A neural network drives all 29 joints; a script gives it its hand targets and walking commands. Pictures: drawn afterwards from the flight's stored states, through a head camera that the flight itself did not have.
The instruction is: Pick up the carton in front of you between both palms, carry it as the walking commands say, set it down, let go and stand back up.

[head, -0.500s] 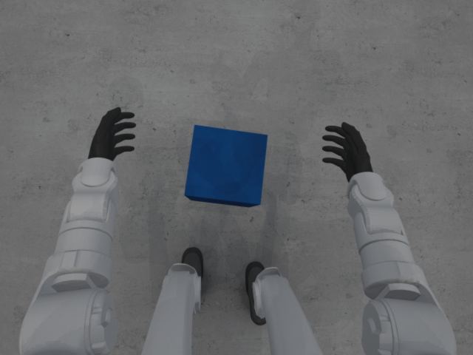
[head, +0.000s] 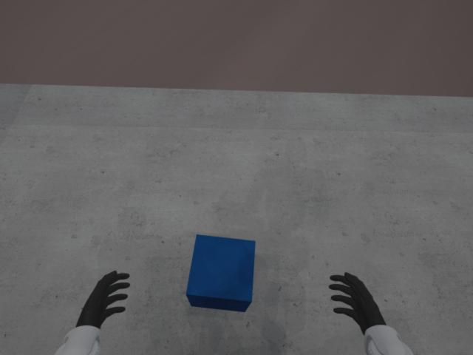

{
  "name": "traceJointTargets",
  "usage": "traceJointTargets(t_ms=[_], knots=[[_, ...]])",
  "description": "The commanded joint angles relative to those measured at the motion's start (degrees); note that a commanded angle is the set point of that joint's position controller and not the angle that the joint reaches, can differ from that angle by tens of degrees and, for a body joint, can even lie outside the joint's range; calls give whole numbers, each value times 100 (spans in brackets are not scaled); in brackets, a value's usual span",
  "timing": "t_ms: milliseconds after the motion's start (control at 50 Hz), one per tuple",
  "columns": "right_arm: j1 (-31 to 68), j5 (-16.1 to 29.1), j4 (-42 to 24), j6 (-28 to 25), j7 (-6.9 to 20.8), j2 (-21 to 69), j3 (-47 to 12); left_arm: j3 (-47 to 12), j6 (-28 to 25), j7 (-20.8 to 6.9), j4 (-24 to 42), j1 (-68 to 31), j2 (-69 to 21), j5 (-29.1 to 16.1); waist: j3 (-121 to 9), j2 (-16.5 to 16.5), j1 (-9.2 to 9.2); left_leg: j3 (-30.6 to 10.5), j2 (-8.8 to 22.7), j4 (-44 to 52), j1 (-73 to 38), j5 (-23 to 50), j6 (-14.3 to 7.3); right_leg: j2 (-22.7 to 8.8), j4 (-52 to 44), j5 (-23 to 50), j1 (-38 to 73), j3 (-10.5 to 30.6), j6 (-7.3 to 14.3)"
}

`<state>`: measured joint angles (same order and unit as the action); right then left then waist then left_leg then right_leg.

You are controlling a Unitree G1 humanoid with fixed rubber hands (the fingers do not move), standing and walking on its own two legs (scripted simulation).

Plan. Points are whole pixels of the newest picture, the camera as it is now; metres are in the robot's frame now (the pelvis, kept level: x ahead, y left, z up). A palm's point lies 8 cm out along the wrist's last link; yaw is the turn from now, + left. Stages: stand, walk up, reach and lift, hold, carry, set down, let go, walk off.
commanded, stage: let go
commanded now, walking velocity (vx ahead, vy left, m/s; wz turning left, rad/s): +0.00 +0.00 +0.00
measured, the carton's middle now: (221, 275) +0.40 +0.00 -0.64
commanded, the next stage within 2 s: stand in 0.54 s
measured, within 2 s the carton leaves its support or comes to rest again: neither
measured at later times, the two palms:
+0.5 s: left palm out of the picture +0.15 +0.24 -0.06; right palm (374, 337) +0.16 -0.23 -0.05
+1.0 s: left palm out of the picture +0.14 +0.30 -0.08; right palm (399, 342) +0.15 -0.28 -0.08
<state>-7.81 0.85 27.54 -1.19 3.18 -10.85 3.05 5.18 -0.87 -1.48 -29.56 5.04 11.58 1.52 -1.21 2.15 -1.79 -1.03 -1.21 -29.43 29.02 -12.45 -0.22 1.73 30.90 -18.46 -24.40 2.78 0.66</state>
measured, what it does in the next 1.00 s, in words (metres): stands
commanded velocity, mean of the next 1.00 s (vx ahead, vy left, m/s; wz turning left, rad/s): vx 0.00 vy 0.00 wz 0.00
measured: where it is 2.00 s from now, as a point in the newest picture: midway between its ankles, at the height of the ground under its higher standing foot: outside the picture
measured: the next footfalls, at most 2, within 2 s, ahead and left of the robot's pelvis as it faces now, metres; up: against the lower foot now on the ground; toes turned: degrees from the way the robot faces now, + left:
none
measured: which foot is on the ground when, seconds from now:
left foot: down 0.00-1.00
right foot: down 0.00-1.00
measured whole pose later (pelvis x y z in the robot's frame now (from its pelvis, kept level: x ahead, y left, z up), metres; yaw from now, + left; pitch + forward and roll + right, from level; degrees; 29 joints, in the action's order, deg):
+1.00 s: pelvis +0.02 +0.01 +0.00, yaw -1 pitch +0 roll +0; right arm -8.8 -2.2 44.9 -0.3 -1.3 -19.1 1.7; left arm 1.8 1.0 1.2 -41.1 12.5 19.7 1.8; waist 0.0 0.7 0.1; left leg -0.3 -1.3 -29.2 12.9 -16.1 -0.9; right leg 1.4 27.4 -20.1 -7.0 3.6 0.2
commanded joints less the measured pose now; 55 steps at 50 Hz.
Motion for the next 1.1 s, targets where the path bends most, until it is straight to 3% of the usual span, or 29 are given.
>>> traceJointTargets(t_ms=[0, 140, 220, 440, 460, 520, 540, 580, 620, 720, 800, 1080], knots=[[-210, 17, -711, -27, 28, -590, 62, 54, -44, -36, 711, 368, 494, -33, -1229, -274, 150, -104, -71, 283, -2571, 1934, 32, -15, -737, 2153, 498, -26, -221], [-248, -52, -807, 369, 99, -645, 33, -101, 381, -222, 1008, 582, 563, -105, 128, -110, 212, 29, -110, 634, -3064, 800, 97, -115, -1278, 806, 516, -50, -93], [-212, -113, -794, 571, 74, -637, 72, -120, 628, -292, 1106, 514, 624, -91, 515, 124, 173, 65, -179, 507, -3591, 655, 129, -248, -1432, 328, 96, -35, 16], [-154, -235, -793, 816, 136, -612, 189, -91, 868, -237, 1233, 599, 596, -18, 433, -226, 160, 11, -100, 609, -3514, 1032, 101, -49, -1129, 858, 833, -168, -22], [141, -301, -1254, 1136, -12, -865, 196, -45, 669, -153, 1011, 878, 652, -158, 103, 24, 263, -10, -63, 453, -3743, 1363, 56, 89, -934, 843, 770, -195, -52], [-29, -217, -1210, 1318, -100, -746, 38, -175, 653, -97, 1103, 776, 622, -157, 241, -131, 207, -39, -54, 400, -3601, 1335, 50, 80, -909, 753, 648, -186, -52], [-43, -237, -147, 816, -359, -1330, 215, -10, 503, 147, 417, 599, 1269, 88, 177, -389, 170, -193, 378, 298, -2131, 562, 97, -306, -727, 670, 835, 77, -238], [-21, -336, 71, 461, -420, -1279, 167, -29, 369, 252, 224, 777, 1286, 117, 235, -358, 204, -363, 397, 450, -1837, -268, 58, -341, -780, 286, 827, 192, -210], [72, -324, 257, 293, -409, -1279, 136, -63, 275, 237, 75, 729, 1228, 117, 221, -341, 202, -445, 430, 508, -1796, -479, 14, -349, -806, 151, 774, 274, -146], [101, -334, 714, 124, -383, -1407, 124, -71, 160, 204, -239, 635, 1337, 88, -154, -198, 181, -409, 478, 262, -2097, 795, -52, -448, -730, 1075, 965, 358, -109], [56, -317, 988, 56, -433, -1547, 116, -84, 128, 248, -456, 667, 1468, 58, -288, -197, 173, -439, 530, 183, -2248, 1376, -62, -484, -661, 1548, 1119, 378, -112], [122, -278, 1694, -3, -482, -1736, 37, -176, 89, 313, -1086, 597, 1663, 10, -191, -193, 183, -504, 598, 321, -2353, 1825, -87, -580, -766, 1970, 1443, 437, -61]])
